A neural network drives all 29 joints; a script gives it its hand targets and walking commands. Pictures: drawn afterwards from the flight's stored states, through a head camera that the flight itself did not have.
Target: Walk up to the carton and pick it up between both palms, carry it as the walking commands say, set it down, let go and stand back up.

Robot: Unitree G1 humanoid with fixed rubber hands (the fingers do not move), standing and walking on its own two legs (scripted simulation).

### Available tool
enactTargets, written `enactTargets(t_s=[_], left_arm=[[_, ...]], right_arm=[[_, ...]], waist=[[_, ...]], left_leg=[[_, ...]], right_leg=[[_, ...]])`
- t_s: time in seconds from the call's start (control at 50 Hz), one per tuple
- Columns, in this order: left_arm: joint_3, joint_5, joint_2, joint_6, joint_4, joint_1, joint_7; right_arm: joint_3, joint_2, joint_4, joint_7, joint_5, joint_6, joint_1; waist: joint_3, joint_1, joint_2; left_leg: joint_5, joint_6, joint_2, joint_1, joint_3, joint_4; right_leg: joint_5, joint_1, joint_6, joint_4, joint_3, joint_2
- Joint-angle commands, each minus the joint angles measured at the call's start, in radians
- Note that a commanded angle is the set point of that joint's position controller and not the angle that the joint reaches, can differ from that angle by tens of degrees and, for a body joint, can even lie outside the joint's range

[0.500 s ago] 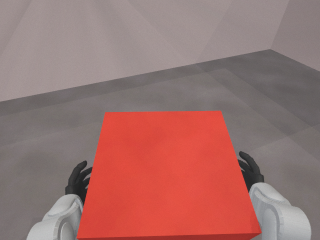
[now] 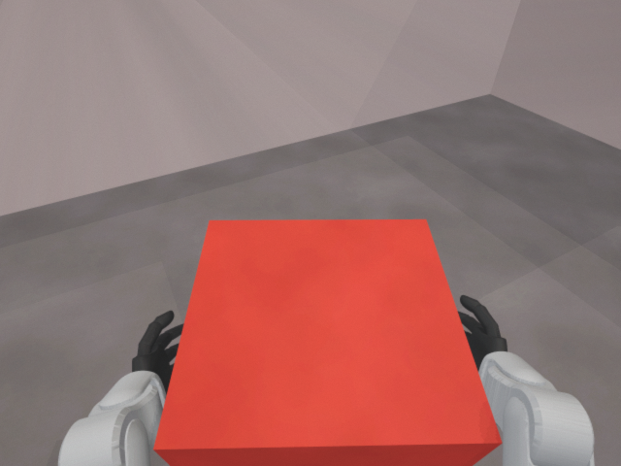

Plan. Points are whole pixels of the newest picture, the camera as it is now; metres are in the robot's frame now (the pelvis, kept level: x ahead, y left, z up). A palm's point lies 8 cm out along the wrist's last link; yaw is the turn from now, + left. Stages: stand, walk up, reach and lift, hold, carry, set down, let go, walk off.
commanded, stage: carry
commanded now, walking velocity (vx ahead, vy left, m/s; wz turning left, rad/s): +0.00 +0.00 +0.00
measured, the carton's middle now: (319, 364) +0.27 +0.00 +0.02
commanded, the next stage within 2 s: none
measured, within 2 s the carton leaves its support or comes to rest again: neither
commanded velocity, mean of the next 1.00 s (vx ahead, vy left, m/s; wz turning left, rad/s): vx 0.00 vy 0.00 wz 0.00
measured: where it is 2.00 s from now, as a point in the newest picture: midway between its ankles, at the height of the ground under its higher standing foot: outside the picture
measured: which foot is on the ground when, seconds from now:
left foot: down 0.00-1.00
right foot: down 0.00-1.00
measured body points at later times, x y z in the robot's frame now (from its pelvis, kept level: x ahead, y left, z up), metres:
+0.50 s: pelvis -0.03 +0.00 +0.00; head -0.07 +0.01 +0.45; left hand +0.20 +0.19 +0.07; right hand +0.20 -0.19 +0.08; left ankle +0.02 +0.09 -0.73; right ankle -0.08 -0.12 -0.73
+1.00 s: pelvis -0.06 +0.00 +0.00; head -0.09 +0.01 +0.45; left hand +0.18 +0.19 +0.07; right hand +0.19 -0.19 +0.08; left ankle +0.02 +0.09 -0.73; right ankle -0.08 -0.12 -0.73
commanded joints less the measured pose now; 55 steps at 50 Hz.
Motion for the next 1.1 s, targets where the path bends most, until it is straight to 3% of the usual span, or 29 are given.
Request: enactTargets(t_s=[0.0,0.04,0.06,0.12,0.16,0.2,0.28,0.32,0.38,0.42,0.44,0.48,0.56,0.6,0.62,0.66,0.68,0.72,0.76,0.78,0.82,0.84,0.86,0.88,0.9,0.96,1.0,1.06,1.08], left_arm=[[-0.784,-0.205,-0.723,-0.018,-0.224,-0.482,-0.103],[-0.802,-0.217,-0.728,-0.019,-0.240,-0.525,-0.103],[-0.796,-0.219,-0.713,-0.016,-0.230,-0.496,-0.104],[-0.774,-0.207,-0.702,-0.016,-0.212,-0.492,-0.109],[-0.785,-0.211,-0.716,-0.014,-0.206,-0.492,-0.105],[-0.766,-0.196,-0.705,-0.014,-0.191,-0.486,-0.105],[-0.777,-0.198,-0.715,-0.022,-0.205,-0.485,-0.101],[-0.767,-0.200,-0.727,-0.024,-0.196,-0.504,-0.103],[-0.754,-0.167,-0.691,-0.015,-0.164,-0.460,-0.095],[-0.751,-0.162,-0.682,-0.012,-0.172,-0.493,-0.092],[-0.742,-0.163,-0.688,-0.013,-0.164,-0.509,-0.097],[-0.759,-0.175,-0.708,-0.017,-0.184,-0.519,-0.095],[-0.736,-0.158,-0.703,-0.026,-0.150,-0.525,-0.096],[-0.733,-0.149,-0.685,-0.028,-0.128,-0.567,-0.098],[-0.748,-0.167,-0.699,-0.026,-0.158,-0.531,-0.094],[-0.749,-0.170,-0.704,-0.038,-0.158,-0.548,-0.099],[-0.727,-0.158,-0.704,-0.041,-0.105,-0.559,-0.102],[-0.748,-0.170,-0.725,-0.041,-0.134,-0.533,-0.100],[-0.744,-0.163,-0.713,-0.040,-0.114,-0.538,-0.100],[-0.741,-0.159,-0.708,-0.046,-0.130,-0.568,-0.102],[-0.718,-0.149,-0.714,-0.053,-0.076,-0.531,-0.108],[-0.710,-0.145,-0.713,-0.058,-0.066,-0.537,-0.106],[-0.753,-0.173,-0.746,-0.070,-0.155,-0.586,-0.110],[-0.775,-0.185,-0.746,-0.069,-0.173,-0.599,-0.110],[-0.773,-0.191,-0.764,-0.065,-0.171,-0.598,-0.108],[-0.733,-0.155,-0.733,-0.063,-0.093,-0.535,-0.111],[-0.716,-0.143,-0.699,-0.072,-0.067,-0.549,-0.110],[-0.773,-0.180,-0.744,-0.071,-0.175,-0.586,-0.108],[-0.756,-0.168,-0.746,-0.066,-0.146,-0.588,-0.107]], right_arm=[[0.772,0.720,-0.225,0.082,0.190,-0.020,-0.435],[0.759,0.733,-0.201,0.080,0.183,-0.020,-0.422],[0.751,0.716,-0.197,0.075,0.177,-0.016,-0.386],[0.760,0.703,-0.211,0.074,0.173,-0.018,-0.422],[0.754,0.710,-0.215,0.071,0.174,-0.020,-0.413],[0.767,0.706,-0.222,0.075,0.181,-0.017,-0.441],[0.774,0.706,-0.233,0.077,0.189,-0.023,-0.432],[0.772,0.730,-0.209,0.080,0.196,-0.021,-0.445],[0.761,0.689,-0.190,0.084,0.190,-0.016,-0.421],[0.763,0.685,-0.197,0.084,0.185,-0.013,-0.451],[0.770,0.699,-0.192,0.085,0.189,-0.012,-0.467],[0.771,0.705,-0.223,0.086,0.198,-0.017,-0.481],[0.757,0.701,-0.193,0.087,0.191,-0.025,-0.499],[0.726,0.688,-0.141,0.088,0.170,-0.026,-0.501],[0.747,0.709,-0.155,0.087,0.184,-0.023,-0.458],[0.742,0.712,-0.160,0.088,0.177,-0.033,-0.475],[0.726,0.698,-0.130,0.090,0.168,-0.039,-0.508],[0.753,0.714,-0.176,0.088,0.178,-0.040,-0.487],[0.725,0.702,-0.138,0.092,0.163,-0.039,-0.467],[0.730,0.710,-0.143,0.096,0.173,-0.044,-0.506],[0.734,0.696,-0.152,0.093,0.169,-0.053,-0.524],[0.742,0.716,-0.112,0.094,0.177,-0.053,-0.515],[0.769,0.748,-0.179,0.101,0.194,-0.061,-0.543],[0.749,0.745,-0.160,0.100,0.183,-0.062,-0.502],[0.760,0.769,-0.156,0.100,0.194,-0.056,-0.506],[0.752,0.721,-0.153,0.098,0.176,-0.060,-0.507],[0.721,0.702,-0.087,0.101,0.162,-0.064,-0.501],[0.758,0.754,-0.153,0.105,0.190,-0.062,-0.489],[0.764,0.754,-0.156,0.106,0.198,-0.057,-0.536]], waist=[[-0.220,0.004,0.002],[-0.190,0.007,0.031],[-0.218,0.008,0.002],[-0.203,0.006,-0.009],[-0.207,0.007,0.029],[-0.180,0.008,-0.021],[-0.178,0.007,0.007],[-0.194,0.009,-0.038],[-0.147,0.008,0.041],[-0.096,0.009,0.034],[-0.094,0.007,0.000],[-0.112,0.006,0.025],[-0.132,0.007,0.024],[-0.082,0.007,0.047],[-0.104,0.008,0.056],[-0.141,0.007,-0.008],[-0.151,0.009,0.029],[-0.122,0.009,0.019],[-0.136,0.008,0.050],[-0.136,0.008,0.038],[-0.147,0.007,-0.015],[-0.142,0.007,-0.011],[-0.130,0.008,0.020],[-0.147,0.007,0.049],[-0.155,0.009,0.015],[-0.168,0.006,0.013],[-0.151,0.006,0.004],[-0.136,0.008,0.061],[-0.128,0.007,0.010]], left_leg=[[0.554,0.002,0.116,0.243,-0.110,0.028],[0.552,-0.009,0.107,0.223,-0.109,0.012],[0.559,0.005,0.116,0.227,-0.124,0.014],[0.516,0.009,0.118,0.226,-0.126,0.007],[0.485,0.018,0.123,0.213,-0.141,-0.008],[0.433,0.007,0.127,0.209,-0.143,-0.030],[0.365,0.008,0.118,0.185,-0.139,-0.039],[0.337,-0.005,0.112,0.172,-0.133,-0.034],[0.264,0.000,0.119,0.172,-0.151,-0.092],[0.149,0.000,0.119,0.126,-0.160,-0.122],[0.122,-0.005,0.118,0.129,-0.158,-0.115],[0.054,0.001,0.121,0.126,-0.172,-0.161],[0.053,0.000,0.126,0.160,-0.177,-0.169],[-0.014,-0.002,0.134,0.106,-0.187,-0.216],[-0.019,0.001,0.129,0.122,-0.190,-0.215],[0.045,-0.005,0.131,0.161,-0.168,-0.191],[0.069,-0.001,0.126,0.163,-0.163,-0.183],[0.065,-0.004,0.116,0.157,-0.164,-0.197],[-0.030,-0.002,0.129,0.150,-0.183,-0.231],[-0.063,0.005,0.137,0.140,-0.203,-0.240],[0.030,-0.003,0.128,0.157,-0.171,-0.202],[0.035,0.000,0.121,0.166,-0.170,-0.199],[0.011,-0.005,0.120,0.150,-0.173,-0.220],[0.039,-0.006,0.117,0.159,-0.166,-0.218],[0.058,0.004,0.119,0.155,-0.172,-0.201],[0.105,-0.003,0.111,0.183,-0.156,-0.189],[0.076,-0.001,0.115,0.166,-0.167,-0.191],[0.011,0.005,0.121,0.130,-0.192,-0.233],[0.016,0.002,0.124,0.125,-0.188,-0.232]], right_leg=[[0.590,-0.019,-0.035,-0.018,0.054,-0.086],[0.574,-0.018,-0.040,-0.004,0.056,-0.091],[0.546,-0.004,-0.044,-0.007,0.058,-0.087],[0.518,-0.015,-0.036,-0.010,0.060,-0.086],[0.427,-0.013,-0.040,-0.012,0.056,-0.078],[0.381,-0.026,-0.040,-0.029,0.052,-0.073],[0.366,-0.027,-0.046,-0.043,0.063,-0.073],[0.409,-0.010,-0.048,-0.040,0.064,-0.079],[0.252,-0.055,-0.045,-0.056,0.062,-0.064],[0.168,-0.074,-0.049,-0.077,0.060,-0.067],[0.177,-0.078,-0.053,-0.101,0.076,-0.068],[0.111,-0.081,-0.051,-0.093,0.065,-0.069],[0.112,-0.095,-0.054,-0.119,0.075,-0.065],[0.087,-0.096,-0.052,-0.118,0.066,-0.052],[0.094,-0.101,-0.053,-0.115,0.072,-0.057],[0.117,-0.091,-0.050,-0.127,0.064,-0.057],[0.135,-0.086,-0.049,-0.122,0.066,-0.060],[0.114,-0.111,-0.048,-0.117,0.069,-0.063],[0.075,-0.115,-0.052,-0.107,0.057,-0.050],[0.073,-0.098,-0.056,-0.113,0.047,-0.041],[0.105,-0.098,-0.056,-0.137,0.064,-0.056],[0.089,-0.101,-0.060,-0.146,0.075,-0.059],[0.094,-0.100,-0.053,-0.136,0.060,-0.057],[0.114,-0.102,-0.058,-0.117,0.060,-0.063],[0.129,-0.089,-0.064,-0.131,0.071,-0.058],[0.134,-0.090,-0.052,-0.120,0.051,-0.060],[0.111,-0.097,-0.055,-0.130,0.054,-0.059],[0.111,-0.092,-0.059,-0.107,0.054,-0.050],[0.104,-0.094,-0.058,-0.116,0.046,-0.047]])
